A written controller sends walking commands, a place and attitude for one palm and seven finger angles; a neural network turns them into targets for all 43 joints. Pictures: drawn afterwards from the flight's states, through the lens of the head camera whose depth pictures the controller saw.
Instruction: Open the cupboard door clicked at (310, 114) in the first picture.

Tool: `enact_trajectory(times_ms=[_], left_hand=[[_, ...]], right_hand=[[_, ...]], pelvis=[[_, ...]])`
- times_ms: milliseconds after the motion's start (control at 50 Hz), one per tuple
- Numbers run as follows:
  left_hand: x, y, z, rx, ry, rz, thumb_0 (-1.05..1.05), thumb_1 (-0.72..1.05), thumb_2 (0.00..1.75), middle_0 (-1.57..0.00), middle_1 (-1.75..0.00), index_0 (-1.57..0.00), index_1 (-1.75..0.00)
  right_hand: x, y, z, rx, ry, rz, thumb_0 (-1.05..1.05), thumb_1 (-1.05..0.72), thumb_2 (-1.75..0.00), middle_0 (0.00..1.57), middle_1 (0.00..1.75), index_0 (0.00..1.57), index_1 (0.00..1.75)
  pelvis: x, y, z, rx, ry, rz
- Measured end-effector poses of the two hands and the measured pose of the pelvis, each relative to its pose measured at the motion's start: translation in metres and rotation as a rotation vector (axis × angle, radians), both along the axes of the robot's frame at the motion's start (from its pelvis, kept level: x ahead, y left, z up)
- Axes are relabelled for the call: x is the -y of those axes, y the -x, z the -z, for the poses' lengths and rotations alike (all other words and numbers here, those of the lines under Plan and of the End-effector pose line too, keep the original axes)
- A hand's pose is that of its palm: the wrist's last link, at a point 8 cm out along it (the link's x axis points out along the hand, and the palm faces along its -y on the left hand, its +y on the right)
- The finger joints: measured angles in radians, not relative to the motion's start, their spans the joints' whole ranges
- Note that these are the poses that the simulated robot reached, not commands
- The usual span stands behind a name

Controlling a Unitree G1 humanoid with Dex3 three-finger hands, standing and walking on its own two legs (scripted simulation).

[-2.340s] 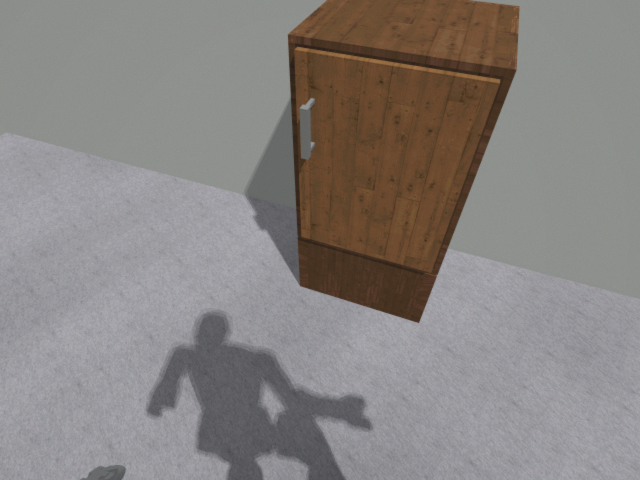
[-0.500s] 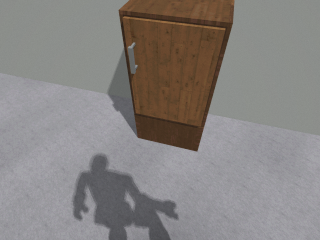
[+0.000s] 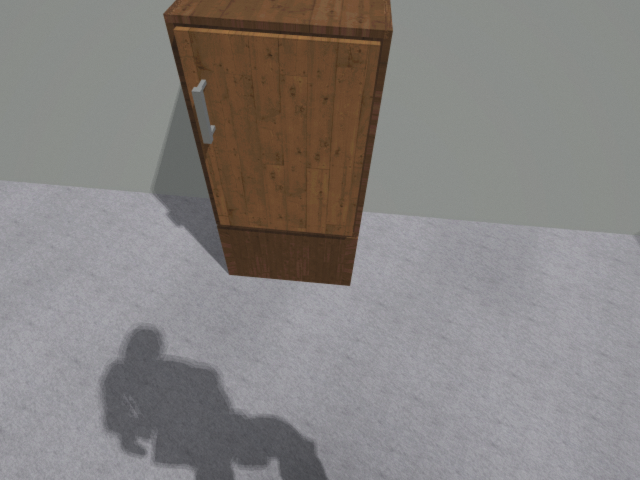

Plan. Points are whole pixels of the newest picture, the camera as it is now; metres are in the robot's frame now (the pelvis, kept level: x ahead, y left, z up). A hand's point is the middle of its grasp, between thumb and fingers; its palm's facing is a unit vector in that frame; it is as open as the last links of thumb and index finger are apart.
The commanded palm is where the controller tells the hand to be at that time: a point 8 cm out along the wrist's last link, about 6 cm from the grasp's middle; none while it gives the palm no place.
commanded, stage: take the last steps up to it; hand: left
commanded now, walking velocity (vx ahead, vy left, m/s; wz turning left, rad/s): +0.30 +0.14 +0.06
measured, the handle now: (205, 112) +0.87 +0.31 -0.03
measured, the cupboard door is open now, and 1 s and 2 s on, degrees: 0 0 0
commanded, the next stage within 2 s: come to a stop and stand still in 0.86 s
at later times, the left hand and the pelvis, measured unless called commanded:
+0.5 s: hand out of the picture +0.01 +0.24 -0.20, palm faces +0.10 -0.98 -0.16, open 7.4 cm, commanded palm none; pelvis +0.09 +0.07 -0.02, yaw +1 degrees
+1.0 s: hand (161, 364) +0.31 +0.28 -0.16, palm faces +0.10 -0.97 -0.22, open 7.1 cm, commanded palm none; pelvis +0.25 +0.09 +0.00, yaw +1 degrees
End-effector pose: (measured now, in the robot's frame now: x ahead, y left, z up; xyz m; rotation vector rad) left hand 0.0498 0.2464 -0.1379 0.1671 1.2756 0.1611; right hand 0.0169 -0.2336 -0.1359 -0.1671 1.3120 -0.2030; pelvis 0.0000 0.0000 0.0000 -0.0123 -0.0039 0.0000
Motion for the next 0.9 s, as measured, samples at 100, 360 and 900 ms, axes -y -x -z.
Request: enact_trajectory(times_ms=[100,360,900], left_hand=[[0.015,-0.001,0.002,0.03,-0.018,0.024,0.01,0.91,0.9,-0.2,-0.3,-0.19,-0.3],[0.006,0.064,0.004,-0.181,0.059,-0.105,0.01,0.9,0.89,-0.21,-0.3,-0.2,-0.3],[-0.06,-0.247,-0.003,0.168,0.011,0.02,0.0,0.91,0.89,-0.2,-0.3,-0.19,-0.3]], right_hand=[[0.005,0.021,0.019,-0.046,-0.05,0.03,0.0,-0.91,-0.9,0.2,0.3,0.21,0.3],[-0.016,-0.05,-0.002,-0.019,-0.039,-0.028,0.0,-0.91,-0.9,0.2,0.3,0.2,0.3],[-0.13,-0.152,0.035,-0.15,-0.168,0.059,0.0,-0.91,-0.9,0.2,0.3,0.21,0.3]], pelvis=[[0.009,-0.004,0.009,0.005,-0.007,0.012],[-0.027,-0.053,-0.002,-0.004,-0.007,-0.022],[-0.089,-0.222,0.014,0.021,-0.034,-0.003]])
